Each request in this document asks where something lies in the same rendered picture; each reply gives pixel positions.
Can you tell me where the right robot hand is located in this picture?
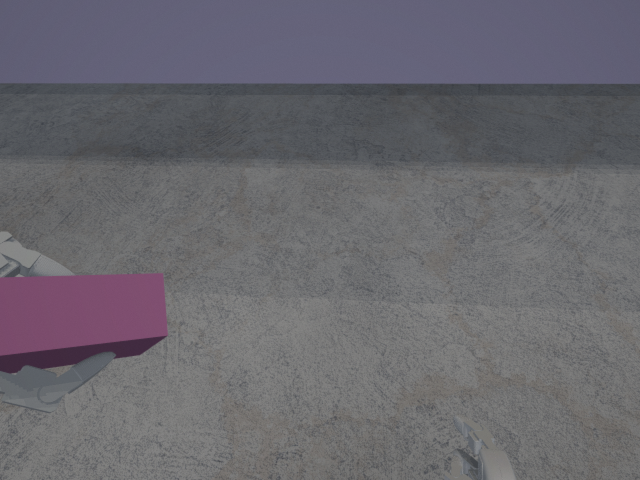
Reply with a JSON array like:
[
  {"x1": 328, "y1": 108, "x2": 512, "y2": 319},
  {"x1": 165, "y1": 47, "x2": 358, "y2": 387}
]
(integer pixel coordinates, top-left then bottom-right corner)
[{"x1": 444, "y1": 413, "x2": 517, "y2": 480}]

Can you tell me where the sponge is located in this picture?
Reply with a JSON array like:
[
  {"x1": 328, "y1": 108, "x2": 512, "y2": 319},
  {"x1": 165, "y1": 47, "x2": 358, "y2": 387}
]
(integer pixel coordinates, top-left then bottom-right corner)
[{"x1": 0, "y1": 273, "x2": 168, "y2": 374}]

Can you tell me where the left robot hand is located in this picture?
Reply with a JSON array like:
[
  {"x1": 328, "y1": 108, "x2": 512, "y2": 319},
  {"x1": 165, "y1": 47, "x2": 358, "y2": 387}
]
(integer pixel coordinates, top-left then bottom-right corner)
[{"x1": 0, "y1": 231, "x2": 116, "y2": 413}]

